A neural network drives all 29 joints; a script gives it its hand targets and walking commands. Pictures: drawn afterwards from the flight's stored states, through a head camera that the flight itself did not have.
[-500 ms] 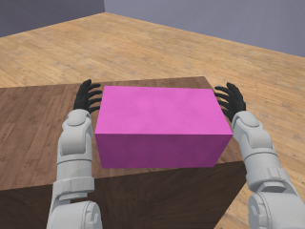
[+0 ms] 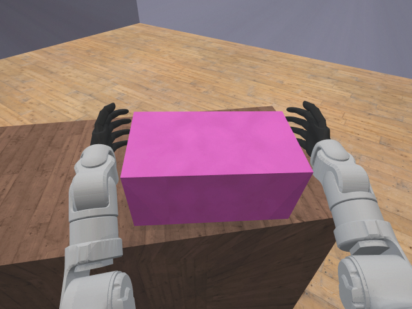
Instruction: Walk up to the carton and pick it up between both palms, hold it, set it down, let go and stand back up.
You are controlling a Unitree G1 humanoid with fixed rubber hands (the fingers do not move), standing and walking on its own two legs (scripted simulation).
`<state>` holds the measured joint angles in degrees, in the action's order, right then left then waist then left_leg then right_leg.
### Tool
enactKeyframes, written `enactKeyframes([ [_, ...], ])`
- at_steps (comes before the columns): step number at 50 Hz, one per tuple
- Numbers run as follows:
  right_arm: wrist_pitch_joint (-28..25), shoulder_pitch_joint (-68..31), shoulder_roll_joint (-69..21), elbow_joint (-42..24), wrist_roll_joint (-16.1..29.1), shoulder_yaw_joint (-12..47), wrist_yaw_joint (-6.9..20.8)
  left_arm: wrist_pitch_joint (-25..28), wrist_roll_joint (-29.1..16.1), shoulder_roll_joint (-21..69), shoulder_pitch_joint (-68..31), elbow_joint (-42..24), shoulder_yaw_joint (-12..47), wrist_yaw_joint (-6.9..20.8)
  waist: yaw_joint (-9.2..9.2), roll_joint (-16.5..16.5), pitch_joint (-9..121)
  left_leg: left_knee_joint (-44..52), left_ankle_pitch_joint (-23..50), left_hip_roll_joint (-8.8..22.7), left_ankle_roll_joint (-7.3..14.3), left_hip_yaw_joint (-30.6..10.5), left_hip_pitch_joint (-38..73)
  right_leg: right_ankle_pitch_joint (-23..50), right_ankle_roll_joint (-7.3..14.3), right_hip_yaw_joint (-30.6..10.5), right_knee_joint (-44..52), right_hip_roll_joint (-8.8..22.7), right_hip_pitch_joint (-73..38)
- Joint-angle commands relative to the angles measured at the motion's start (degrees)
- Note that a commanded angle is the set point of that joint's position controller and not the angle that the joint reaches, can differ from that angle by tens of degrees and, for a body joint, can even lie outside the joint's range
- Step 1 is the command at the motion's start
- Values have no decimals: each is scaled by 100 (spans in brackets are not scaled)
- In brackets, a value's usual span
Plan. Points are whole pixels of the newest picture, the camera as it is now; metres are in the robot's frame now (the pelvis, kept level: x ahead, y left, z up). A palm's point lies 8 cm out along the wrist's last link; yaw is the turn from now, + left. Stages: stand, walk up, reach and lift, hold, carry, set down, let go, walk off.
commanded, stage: hold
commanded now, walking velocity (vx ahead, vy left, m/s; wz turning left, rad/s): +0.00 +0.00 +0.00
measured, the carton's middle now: (211, 165) +0.36 +0.00 +0.13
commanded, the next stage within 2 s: none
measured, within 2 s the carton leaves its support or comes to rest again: neither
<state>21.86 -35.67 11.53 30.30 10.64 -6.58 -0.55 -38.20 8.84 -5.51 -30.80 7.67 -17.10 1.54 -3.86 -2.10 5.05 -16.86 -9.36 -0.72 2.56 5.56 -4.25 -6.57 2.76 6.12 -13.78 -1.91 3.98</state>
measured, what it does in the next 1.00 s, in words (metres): stands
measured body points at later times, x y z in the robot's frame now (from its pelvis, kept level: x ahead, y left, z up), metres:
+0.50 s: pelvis +0.00 +0.00 +0.00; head -0.07 +0.02 +0.44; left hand +0.36 +0.20 +0.21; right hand +0.37 -0.20 +0.21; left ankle +0.00 +0.08 -0.75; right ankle +0.02 -0.08 -0.75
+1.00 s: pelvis -0.01 +0.00 +0.00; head -0.07 +0.02 +0.44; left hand +0.36 +0.20 +0.22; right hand +0.37 -0.20 +0.22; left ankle +0.00 +0.08 -0.75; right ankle +0.02 -0.08 -0.75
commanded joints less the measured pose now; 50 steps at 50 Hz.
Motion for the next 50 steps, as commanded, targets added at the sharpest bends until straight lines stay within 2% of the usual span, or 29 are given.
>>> enactKeyframes([
  [1, -314, -4107, -2642, -1739, 536, 1645, 631, 53, -738, 2260, -3367, -619, 2203, 774, 34, 216, 1600, 170, 1065, 8, -259, -452, 208, 1331, -320, -495, -58, 92, -735],
  [3, -284, -4220, -2636, -1832, 607, 1610, 611, 12, -790, 2304, -3494, -738, 2253, 780, 12, 218, 1744, 142, 983, 7, -267, -468, 151, 1302, -343, -472, -119, 91, -754],
  [4, -248, -4070, -2616, -1582, 572, 1570, 622, 17, -839, 2261, -3496, -675, 2230, 784, -56, 263, 1633, 178, 955, 8, -271, -485, 172, 1196, -294, -500, -100, 57, -629],
  [6, -275, -4261, -2697, -1839, 591, 1590, 639, 51, -975, 2381, -3782, -841, 2333, 749, 38, 253, 1914, 117, 1088, 65, -314, -503, 214, 1278, -295, -488, -122, 53, -675],
  [7, -255, -4260, -2650, -1774, 625, 1583, 652, 47, -940, 2372, -3689, -853, 2351, 733, -62, 331, 1943, 99, 1189, 31, -314, -517, 306, 1325, -290, -453, -129, 20, -623],
  [11, -171, -4269, -2613, -1522, 498, 1494, 656, -15, -835, 2336, -3672, -571, 2165, 797, 30, 265, 1675, 214, 746, 95, -309, -506, 124, 888, -295, -497, -38, 77, -710],
  [12, -173, -4362, -2658, -1535, 525, 1541, 659, -38, -869, 2373, -3746, -543, 2227, 783, -64, 251, 1663, 188, 704, 69, -287, -547, 120, 844, -290, -489, -67, 55, -598],
  [13, -181, -4389, -2626, -1633, 567, 1533, 665, -23, -929, 2365, -3758, -759, 2355, 759, -21, 384, 1846, 170, 877, 85, -319, -578, 246, 926, -276, -456, -87, 18, -604],
  [18, -58, -4390, -2604, -1515, 585, 1582, 653, -144, -840, 2286, -3684, -547, 2106, 803, 5, 146, 1592, 153, 894, 14, -278, -514, 128, 964, -300, -514, -49, 34, -642],
  [20, -65, -4426, -2637, -1664, 655, 1611, 647, -124, -913, 2276, -3713, -689, 2139, 810, 45, 219, 1797, 138, 979, 32, -268, -504, 181, 1087, -286, -516, -75, 24, -641],
  [21, -68, -4499, -2614, -1521, 658, 1515, 668, -134, -883, 2316, -3844, -731, 2204, 801, -2, 334, 1719, 177, 958, 103, -358, -527, 207, 918, -276, -465, -86, 46, -620],
  [25, -23, -4559, -2556, -1663, 706, 1571, 676, -179, -955, 2315, -3900, -722, 2267, 773, -27, 223, 1846, 136, 952, 27, -296, -542, 242, 901, -277, -433, -38, -6, -542],
  [26, 29, -4468, -2507, -1547, 684, 1512, 679, -198, -886, 2196, -3820, -769, 2168, 765, -27, 268, 1748, 157, 1015, 117, -350, -572, 218, 931, -277, -487, -59, 15, -596],
  [30, 66, -4592, -2552, -1630, 730, 1477, 668, -243, -941, 2245, -4027, -859, 2209, 816, -9, 386, 1856, 155, 845, 81, -312, -516, 118, 815, -252, -449, -68, 12, -601],
  [31, 67, -4592, -2529, -1567, 711, 1444, 687, -244, -980, 2286, -4039, -853, 2277, 791, -75, 455, 1904, 166, 889, 141, -365, -588, 187, 833, -227, -465, -98, 12, -579],
  [32, 81, -4587, -2534, -1574, 703, 1470, 682, -263, -957, 2297, -3940, -727, 2246, 798, -63, 305, 1782, 173, 878, 79, -359, -551, 177, 783, -246, -455, -60, -24, -577],
  [33, 74, -4703, -2557, -1728, 740, 1514, 675, -270, -939, 2222, -3963, -811, 2175, 801, 62, 293, 1925, 95, 956, 84, -322, -537, 140, 872, -242, -453, -63, -12, -676],
  [34, 92, -4582, -2511, -1682, 743, 1542, 663, -280, -945, 2203, -3865, -674, 2195, 786, -87, 293, 1904, 85, 1090, 49, -329, -537, 226, 1038, -250, -483, -64, 2, -572],
  [35, 114, -4458, -2489, -1488, 697, 1474, 642, -300, -896, 2273, -3843, -783, 2163, 792, 10, 284, 1768, 91, 1133, 147, -378, -558, 193, 1029, -246, -505, -55, 20, -672],
  [38, 161, -4520, -2533, -1593, 765, 1560, 618, -355, -912, 2203, -3921, -803, 2160, 843, -28, 364, 1756, 98, 1021, 47, -318, -510, 83, 1071, -259, -507, -52, 52, -761],
  [39, 148, -4573, -2514, -1748, 780, 1629, 612, -338, -947, 2165, -3919, -895, 2180, 843, -94, 271, 1851, 110, 1095, 79, -309, -578, 150, 1102, -259, -531, -57, 26, -713],
  [40, 191, -4521, -2594, -1695, 858, 1646, 591, -348, -906, 2170, -3884, -892, 2163, 846, -6, 270, 1798, 74, 1197, 27, -297, -523, 164, 1334, -277, -538, -86, 35, -760],
  [42, 201, -4642, -2528, -1688, 812, 1574, 591, -376, -894, 2130, -3936, -780, 2116, 858, -30, 236, 1706, 114, 1046, 81, -349, -518, 124, 1078, -295, -523, -100, 48, -771],
  [45, 225, -4772, -2598, -1642, 763, 1560, 605, -398, -873, 2183, -3924, -562, 2017, 866, 9, 176, 1633, 179, 669, 38, -275, -507, -38, 769, -277, -555, -75, 43, -738],
  [46, 216, -4842, -2629, -1700, 824, 1588, 612, -381, -958, 2234, -4068, -702, 2104, 867, 35, 310, 1740, 193, 745, 53, -278, -513, -32, 834, -253, -523, -54, 46, -744],
  [47, 211, -4852, -2617, -1649, 799, 1579, 623, -361, -935, 2221, -4119, -673, 2098, 870, -20, 332, 1789, 179, 716, 52, -279, -476, -26, 812, -251, -521, -67, 60, -728],
  [48, 206, -4874, -2679, -1731, 850, 1564, 626, -323, -1041, 2221, -4220, -851, 2152, 853, -25, 233, 1962, 151, 784, 47, -267, -546, 78, 808, -255, -516, -53, 18, -647],
  [49, 207, -4869, -2696, -1727, 855, 1572, 629, -295, -999, 2224, -4302, -938, 2182, 835, -11, 344, 2049, 151, 897, 65, -295, -523, 66, 968, -249, -512, -69, 37, -684],
  [50, 212, -4701, -2755, -1815, 854, 1632, 614, -302, -1027, 2199, -4147, -905, 2222, 814, 17, 296, 2154, 27, 1071, 16, -288, -532, 125, 1261, -273, -563, -136, 39, -768],
])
